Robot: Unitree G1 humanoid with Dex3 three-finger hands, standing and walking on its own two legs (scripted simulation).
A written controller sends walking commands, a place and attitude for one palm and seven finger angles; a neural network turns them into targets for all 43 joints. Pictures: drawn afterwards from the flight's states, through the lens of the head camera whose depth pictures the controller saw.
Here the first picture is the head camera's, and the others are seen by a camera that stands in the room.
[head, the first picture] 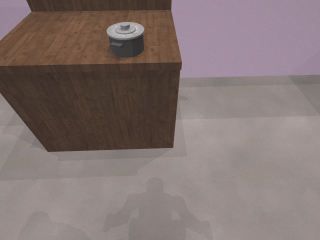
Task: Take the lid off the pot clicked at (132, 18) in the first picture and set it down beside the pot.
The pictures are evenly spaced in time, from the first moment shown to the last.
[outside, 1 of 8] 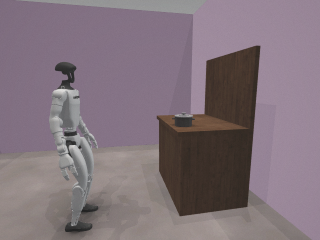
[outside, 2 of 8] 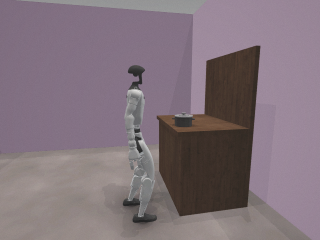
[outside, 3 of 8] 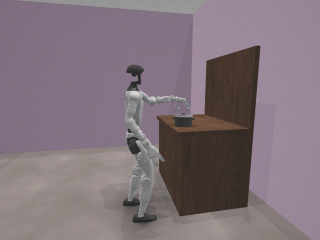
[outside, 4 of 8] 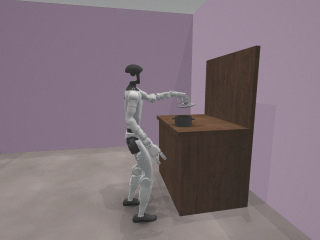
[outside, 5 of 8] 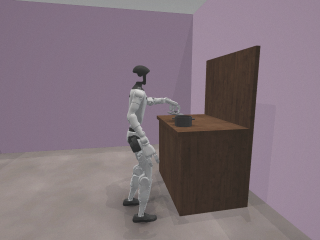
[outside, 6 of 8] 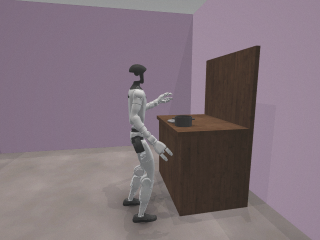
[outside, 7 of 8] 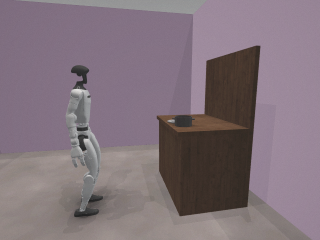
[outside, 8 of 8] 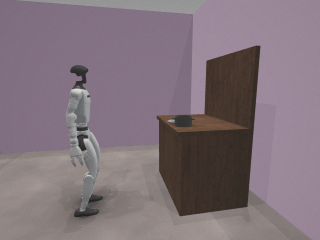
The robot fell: no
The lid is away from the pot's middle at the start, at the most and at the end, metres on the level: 0.00 0.26 0.17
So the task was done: no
